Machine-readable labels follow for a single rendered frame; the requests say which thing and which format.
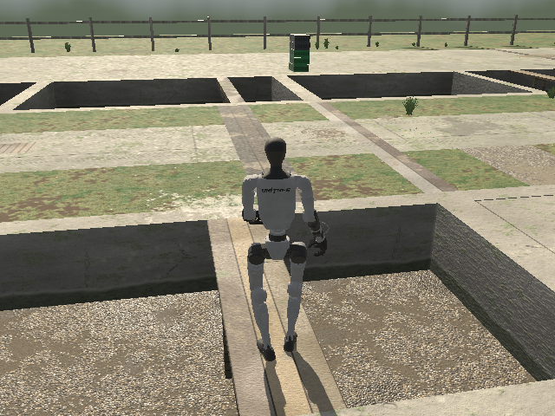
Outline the left robot thigh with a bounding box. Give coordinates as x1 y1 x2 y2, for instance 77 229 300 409
247 243 267 305

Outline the robot torso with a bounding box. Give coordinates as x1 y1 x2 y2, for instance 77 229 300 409
257 171 297 260

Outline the left robot upper arm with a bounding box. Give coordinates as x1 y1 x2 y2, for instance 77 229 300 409
242 174 258 220

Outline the right robot hand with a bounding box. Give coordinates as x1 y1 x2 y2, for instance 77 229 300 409
308 238 327 257

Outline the left robot hand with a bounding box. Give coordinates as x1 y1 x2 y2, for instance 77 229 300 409
249 211 263 224

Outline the right robot forearm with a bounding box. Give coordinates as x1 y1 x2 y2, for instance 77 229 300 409
307 210 325 243

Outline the right robot upper arm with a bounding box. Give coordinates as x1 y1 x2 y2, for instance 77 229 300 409
294 174 316 223

